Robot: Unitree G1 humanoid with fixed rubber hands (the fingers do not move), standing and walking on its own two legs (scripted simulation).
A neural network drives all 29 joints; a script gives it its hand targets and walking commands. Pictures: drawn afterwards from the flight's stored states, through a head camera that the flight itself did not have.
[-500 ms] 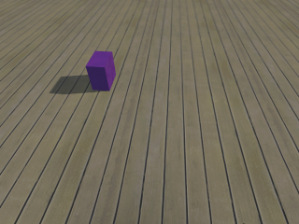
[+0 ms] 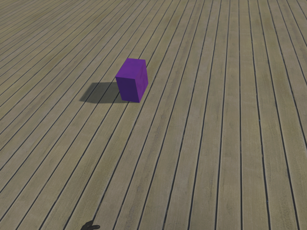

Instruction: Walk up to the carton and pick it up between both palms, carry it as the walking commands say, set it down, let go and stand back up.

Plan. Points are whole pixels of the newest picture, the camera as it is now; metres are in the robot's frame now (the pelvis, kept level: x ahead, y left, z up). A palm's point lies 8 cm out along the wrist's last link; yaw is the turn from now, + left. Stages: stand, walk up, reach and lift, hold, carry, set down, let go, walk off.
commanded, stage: walk up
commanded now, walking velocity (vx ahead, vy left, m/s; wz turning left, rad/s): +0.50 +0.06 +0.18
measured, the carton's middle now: (133, 80) +1.48 +0.19 -0.63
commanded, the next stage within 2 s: none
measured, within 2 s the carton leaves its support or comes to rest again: neither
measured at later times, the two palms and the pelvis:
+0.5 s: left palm out of the picture +0.12 +0.26 -0.14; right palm (192, 146) +0.42 -0.13 -0.15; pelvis +0.26 +0.06 -0.02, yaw +3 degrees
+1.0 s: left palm (96, 121) +0.56 +0.25 -0.10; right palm (213, 129) +0.50 -0.23 -0.15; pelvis +0.51 +0.01 +0.01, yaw +2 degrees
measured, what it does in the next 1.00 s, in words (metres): walks ahead: left foot, then right foot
